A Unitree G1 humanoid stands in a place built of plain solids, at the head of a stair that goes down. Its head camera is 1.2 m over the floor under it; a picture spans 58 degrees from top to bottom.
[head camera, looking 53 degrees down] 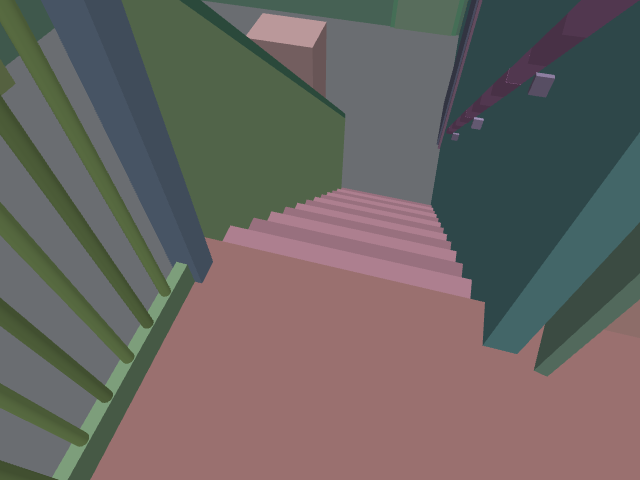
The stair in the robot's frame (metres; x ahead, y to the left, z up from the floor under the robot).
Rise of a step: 0.18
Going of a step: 0.20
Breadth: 0.97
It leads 16 degrees to the right of straight ahead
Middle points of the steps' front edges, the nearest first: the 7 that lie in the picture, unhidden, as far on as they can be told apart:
0.79 -0.05 0.00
0.99 -0.10 -0.18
1.18 -0.15 -0.36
1.38 -0.21 -0.55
1.57 -0.26 -0.73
1.77 -0.32 -0.91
1.97 -0.37 -1.10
